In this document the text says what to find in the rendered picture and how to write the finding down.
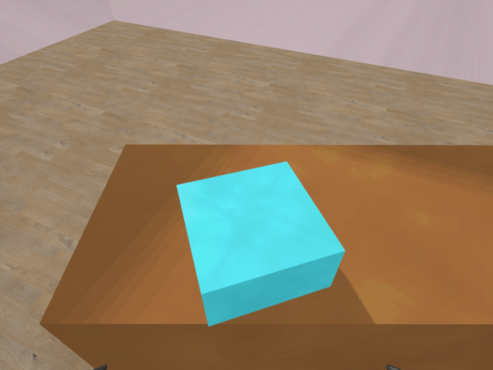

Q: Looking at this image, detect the carton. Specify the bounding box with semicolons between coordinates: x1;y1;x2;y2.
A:
176;161;345;326

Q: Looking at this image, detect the pedestal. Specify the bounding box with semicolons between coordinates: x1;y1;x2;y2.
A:
39;144;493;370

